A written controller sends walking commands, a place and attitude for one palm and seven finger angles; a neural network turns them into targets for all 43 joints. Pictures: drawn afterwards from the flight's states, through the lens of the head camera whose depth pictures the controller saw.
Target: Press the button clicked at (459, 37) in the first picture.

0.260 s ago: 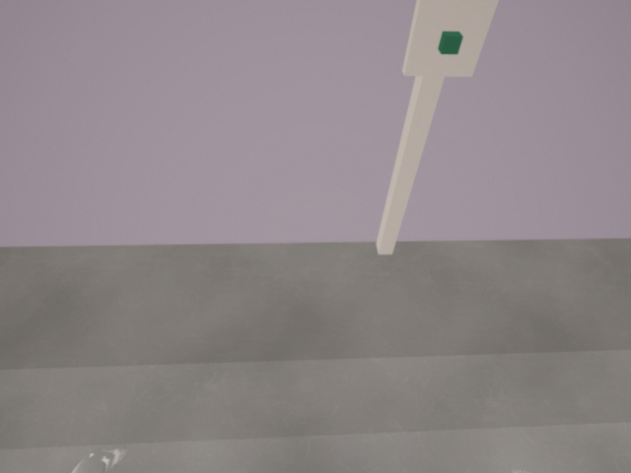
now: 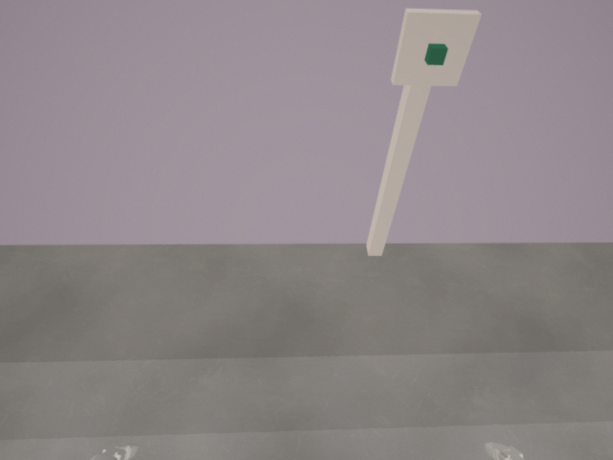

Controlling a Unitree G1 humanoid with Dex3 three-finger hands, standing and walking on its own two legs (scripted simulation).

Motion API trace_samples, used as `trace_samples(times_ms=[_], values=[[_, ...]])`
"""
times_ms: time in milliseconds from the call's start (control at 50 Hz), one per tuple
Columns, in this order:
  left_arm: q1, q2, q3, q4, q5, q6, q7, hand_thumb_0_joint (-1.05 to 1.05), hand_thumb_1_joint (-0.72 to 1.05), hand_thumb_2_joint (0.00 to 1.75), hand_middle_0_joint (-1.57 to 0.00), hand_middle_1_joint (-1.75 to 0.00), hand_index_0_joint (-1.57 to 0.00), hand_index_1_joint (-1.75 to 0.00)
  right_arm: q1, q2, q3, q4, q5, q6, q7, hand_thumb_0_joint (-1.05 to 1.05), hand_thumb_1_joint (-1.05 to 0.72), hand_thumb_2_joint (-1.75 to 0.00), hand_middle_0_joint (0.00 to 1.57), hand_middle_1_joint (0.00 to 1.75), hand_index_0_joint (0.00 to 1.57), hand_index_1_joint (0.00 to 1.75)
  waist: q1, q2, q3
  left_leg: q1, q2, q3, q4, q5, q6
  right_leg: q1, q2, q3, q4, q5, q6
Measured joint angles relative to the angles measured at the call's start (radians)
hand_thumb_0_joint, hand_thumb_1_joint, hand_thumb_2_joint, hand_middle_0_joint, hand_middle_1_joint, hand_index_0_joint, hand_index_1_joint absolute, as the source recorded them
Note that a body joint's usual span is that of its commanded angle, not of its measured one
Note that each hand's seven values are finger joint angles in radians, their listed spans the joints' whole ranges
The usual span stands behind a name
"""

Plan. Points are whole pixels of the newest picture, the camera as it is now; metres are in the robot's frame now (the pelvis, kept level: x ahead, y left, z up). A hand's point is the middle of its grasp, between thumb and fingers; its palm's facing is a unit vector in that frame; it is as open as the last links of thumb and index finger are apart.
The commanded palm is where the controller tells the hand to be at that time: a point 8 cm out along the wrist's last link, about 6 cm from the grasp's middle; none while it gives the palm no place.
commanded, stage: stand and wait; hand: left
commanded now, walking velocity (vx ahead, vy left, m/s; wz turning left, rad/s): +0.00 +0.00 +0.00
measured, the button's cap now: (435, 53) +1.03 -0.27 +0.10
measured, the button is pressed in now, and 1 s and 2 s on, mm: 0 0 0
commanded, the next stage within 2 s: look at it before walking up in 0.80 s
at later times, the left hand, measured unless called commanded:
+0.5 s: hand out of the picture +0.05 +0.23 -0.15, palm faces -0.03 -0.94 -0.34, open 7.4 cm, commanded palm none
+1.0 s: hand out of the picture +0.05 +0.22 -0.15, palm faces -0.04 -0.94 -0.33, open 7.4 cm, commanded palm none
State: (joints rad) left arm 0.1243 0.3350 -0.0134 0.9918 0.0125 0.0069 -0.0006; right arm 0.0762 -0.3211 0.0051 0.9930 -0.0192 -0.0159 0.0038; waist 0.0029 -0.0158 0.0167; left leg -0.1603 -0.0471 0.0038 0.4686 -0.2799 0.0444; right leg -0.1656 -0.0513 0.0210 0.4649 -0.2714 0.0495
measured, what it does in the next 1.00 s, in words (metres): stands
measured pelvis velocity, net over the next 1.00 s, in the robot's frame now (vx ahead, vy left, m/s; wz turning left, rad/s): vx -0.02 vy -0.03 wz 0.00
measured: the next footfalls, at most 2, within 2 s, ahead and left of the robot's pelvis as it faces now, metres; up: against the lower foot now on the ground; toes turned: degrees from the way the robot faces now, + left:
none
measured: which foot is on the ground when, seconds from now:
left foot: down 0.00-1.00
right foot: down 0.00-1.00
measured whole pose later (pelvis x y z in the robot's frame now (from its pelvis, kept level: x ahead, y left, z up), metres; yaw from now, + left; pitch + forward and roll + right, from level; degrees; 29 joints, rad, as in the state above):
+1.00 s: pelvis -0.02 -0.03 +0.01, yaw +0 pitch -2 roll +0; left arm 0.14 0.34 -0.01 1.09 0.01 -0.01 -0.01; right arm 0.12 -0.34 0.00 1.12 -0.01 -0.01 0.01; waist -0.01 -0.01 0.04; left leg -0.15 -0.01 -0.01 0.38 -0.20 0.00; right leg -0.16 -0.01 0.01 0.38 -0.19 0.01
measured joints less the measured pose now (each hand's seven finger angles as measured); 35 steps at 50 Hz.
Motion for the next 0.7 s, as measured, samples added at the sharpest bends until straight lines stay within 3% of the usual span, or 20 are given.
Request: trace_samples(times_ms=[700], values=[[0.009,0.007,0.005,0.087,-0.001,-0.013,-0.006,0.01,0.90,0.90,-0.20,-0.30,-0.20,-0.30,0.047,-0.023,-0.002,0.120,0.006,0.006,0.004,0.01,-0.90,-0.90,0.20,0.30,0.20,0.30,-0.010,0.016,0.012,0.011,0.034,-0.014,-0.084,0.082,-0.038,0.005,0.033,-0.014,-0.071,0.074,-0.035]])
